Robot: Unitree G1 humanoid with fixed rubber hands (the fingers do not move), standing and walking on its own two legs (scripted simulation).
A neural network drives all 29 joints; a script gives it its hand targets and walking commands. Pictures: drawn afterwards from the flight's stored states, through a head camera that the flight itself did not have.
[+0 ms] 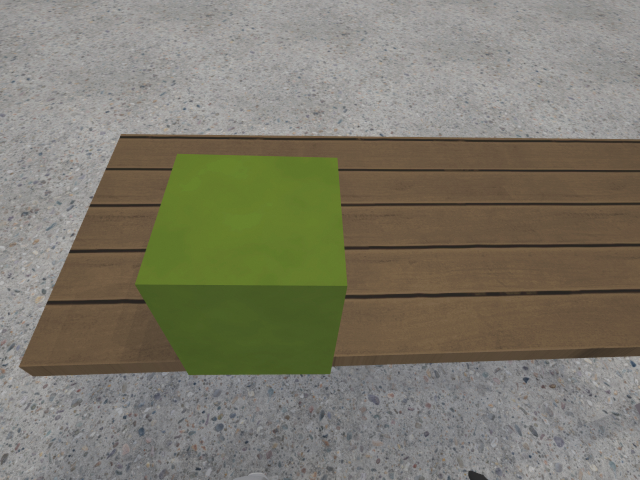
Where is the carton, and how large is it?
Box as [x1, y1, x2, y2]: [135, 154, 346, 374]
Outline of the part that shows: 177,154 135,285 188,374 329,373 346,290 346,274 337,159 326,157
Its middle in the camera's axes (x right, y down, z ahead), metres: -0.09 +0.05 +0.55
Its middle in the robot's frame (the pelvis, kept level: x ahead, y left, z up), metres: +0.39 +0.09 +0.01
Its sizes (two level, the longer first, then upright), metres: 0.210 0.200 0.250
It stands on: a table, 0.64 m high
